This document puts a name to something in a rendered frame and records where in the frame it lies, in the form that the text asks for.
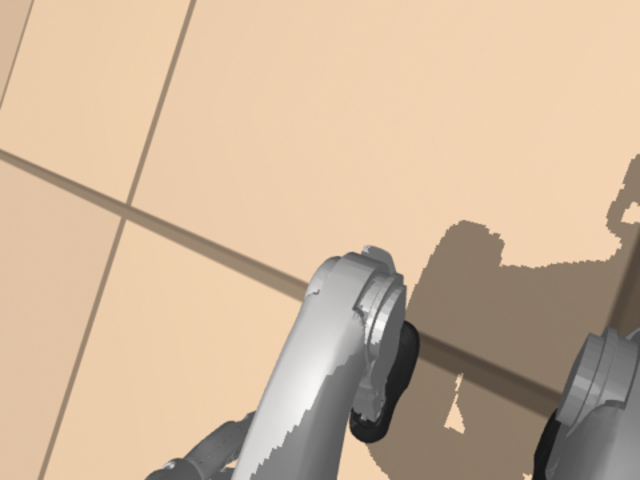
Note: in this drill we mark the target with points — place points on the left robot arm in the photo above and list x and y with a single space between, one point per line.
175 469

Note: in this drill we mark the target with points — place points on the left robot hand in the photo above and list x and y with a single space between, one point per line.
219 448

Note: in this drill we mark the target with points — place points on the left robot foot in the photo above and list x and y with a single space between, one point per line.
397 381

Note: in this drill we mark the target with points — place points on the right robot foot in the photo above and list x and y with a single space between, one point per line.
544 447

